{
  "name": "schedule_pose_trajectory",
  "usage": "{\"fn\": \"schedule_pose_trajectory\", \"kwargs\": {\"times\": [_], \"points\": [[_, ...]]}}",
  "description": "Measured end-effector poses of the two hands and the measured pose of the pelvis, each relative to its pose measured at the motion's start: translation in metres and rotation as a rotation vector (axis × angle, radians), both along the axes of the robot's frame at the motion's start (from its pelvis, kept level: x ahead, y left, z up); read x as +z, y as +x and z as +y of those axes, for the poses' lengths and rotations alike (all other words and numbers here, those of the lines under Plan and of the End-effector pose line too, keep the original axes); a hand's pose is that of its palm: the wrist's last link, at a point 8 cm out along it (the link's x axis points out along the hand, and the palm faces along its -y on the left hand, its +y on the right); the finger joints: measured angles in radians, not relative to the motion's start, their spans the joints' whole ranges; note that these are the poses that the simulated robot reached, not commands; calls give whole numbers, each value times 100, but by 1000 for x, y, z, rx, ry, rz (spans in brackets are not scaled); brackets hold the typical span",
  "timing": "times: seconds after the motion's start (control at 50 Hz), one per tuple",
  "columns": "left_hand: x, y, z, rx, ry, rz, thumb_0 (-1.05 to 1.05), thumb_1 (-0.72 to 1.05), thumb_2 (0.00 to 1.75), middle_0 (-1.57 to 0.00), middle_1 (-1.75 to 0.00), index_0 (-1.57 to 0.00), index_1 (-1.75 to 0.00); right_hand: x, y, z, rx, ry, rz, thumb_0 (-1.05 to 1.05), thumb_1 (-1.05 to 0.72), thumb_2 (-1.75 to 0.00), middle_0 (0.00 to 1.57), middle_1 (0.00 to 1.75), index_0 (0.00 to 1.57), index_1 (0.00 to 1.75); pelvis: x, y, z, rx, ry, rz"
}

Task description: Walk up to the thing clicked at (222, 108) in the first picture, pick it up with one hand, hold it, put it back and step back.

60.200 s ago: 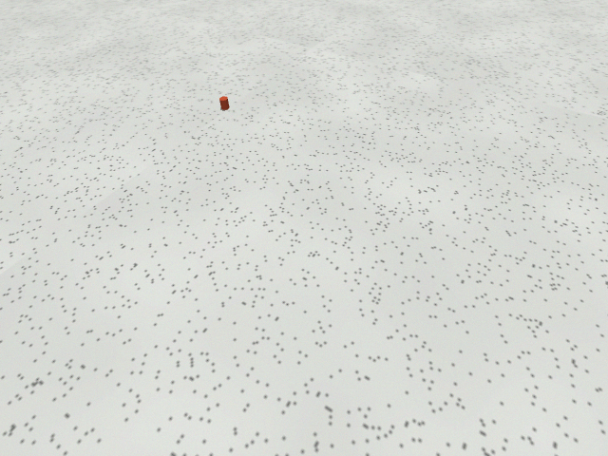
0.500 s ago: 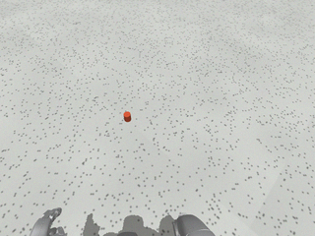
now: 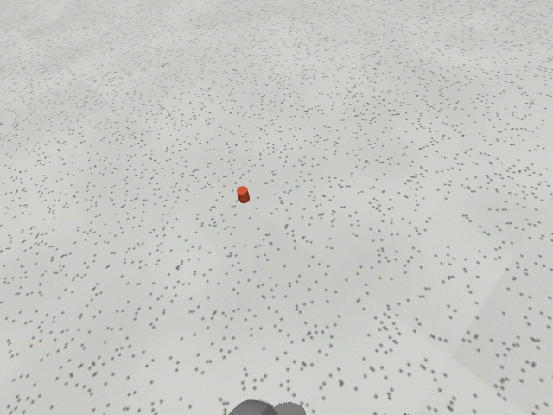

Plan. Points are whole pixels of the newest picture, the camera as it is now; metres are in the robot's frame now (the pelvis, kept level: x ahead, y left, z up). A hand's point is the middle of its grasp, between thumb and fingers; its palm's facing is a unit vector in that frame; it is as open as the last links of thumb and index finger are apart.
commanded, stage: step back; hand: left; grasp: from above
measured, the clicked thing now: (243, 194) +1.10 +0.29 -0.73
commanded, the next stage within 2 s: stand in 1.00 s
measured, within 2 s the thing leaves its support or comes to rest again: neither
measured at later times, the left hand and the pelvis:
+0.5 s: hand out of the picture -0.01 +0.26 -0.14, palm faces +0.12 -0.91 -0.39, open 7.4 cm; pelvis -0.02 -0.01 +0.00, yaw +4 degrees
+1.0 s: hand out of the picture +0.08 +0.31 -0.15, palm faces +0.09 -0.92 -0.37, open 7.4 cm; pelvis +0.02 +0.04 +0.00, yaw +4 degrees
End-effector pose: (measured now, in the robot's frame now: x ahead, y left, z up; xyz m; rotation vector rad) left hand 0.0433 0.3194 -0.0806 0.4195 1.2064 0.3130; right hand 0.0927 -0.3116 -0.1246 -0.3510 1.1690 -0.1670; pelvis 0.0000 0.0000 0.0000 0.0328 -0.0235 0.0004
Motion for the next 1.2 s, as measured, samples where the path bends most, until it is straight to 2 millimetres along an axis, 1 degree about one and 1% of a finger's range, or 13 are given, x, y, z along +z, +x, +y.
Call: {"fn": "schedule_pose_trajectory", "kwargs": {"times": [0.12,0.24,0.32,0.44,0.52,0.58,0.68,0.74,0.82,0.92,1.02,1.1,1.2], "points": [[-6,-20,20,41,2,-96,1,90,90,-21,-30,-21,-30,-9,-47,13,46,-2,109,1,-91,-90,20,30,20,30,-8,-25,7,77,-12,-16],[-15,-45,19,73,-60,-51,1,90,90,-20,-30,-20,-30,7,-64,24,26,11,55,1,-91,-90,20,30,21,30,1,-31,11,72,-16,-31],[-19,-51,11,70,-79,-35,1,90,90,-20,-30,-20,-30,12,-57,19,30,14,18,1,-90,-90,20,30,21,30,1,-31,3,59,-12,-25],[-24,-58,-12,82,-79,-31,1,90,90,-20,-30,-20,-30,6,-32,2,35,1,11,1,-91,-90,20,30,21,30,-3,-24,-8,66,-53,-28],[-17,-63,-17,110,-85,-23,1,90,90,-20,-30,-20,-30,11,-14,1,66,-4,13,1,-91,-90,20,30,20,30,4,-17,-5,78,-35,-22],[-14,-63,-12,115,-81,-9,1,90,90,-21,-30,-21,-30,12,-1,4,82,-11,17,1,-91,-90,20,30,20,30,6,-10,1,84,-35,-18],[-20,-49,12,127,-71,6,1,90,90,-21,-30,-21,-30,8,16,22,94,-17,25,1,-91,-90,20,30,20,30,0,3,18,104,-30,-13],[-29,-32,28,130,-72,-6,1,90,90,-21,-30,-21,-30,5,23,39,91,-23,23,1,-91,-90,20,30,20,30,-6,6,28,98,-8,-22],[-35,-7,38,111,-85,-18,1,90,90,-20,-30,-20,-30,6,35,60,86,3,3,1,-91,-90,20,30,20,30,-6,12,35,86,-28,-13],[-34,16,37,78,-99,-36,1,90,90,-20,-30,-20,-30,10,55,74,77,27,-35,1,-91,-90,20,30,21,30,-2,20,38,78,-49,-6],[-30,32,34,63,-108,-55,1,90,90,-20,-30,-20,-30,15,71,78,78,35,-70,1,-91,-90,20,30,21,30,2,23,40,73,-43,-10],[-26,38,29,55,-124,-59,1,90,90,-20,-30,-20,-30,21,73,76,90,33,-75,1,-91,-90,20,30,21,30,7,23,40,75,-40,-18],[-22,37,21,44,-135,-50,1,90,90,-20,-30,-20,-30,25,64,68,75,27,-63,1,-91,-90,20,30,20,30,12,21,37,75,-37,-29]]}}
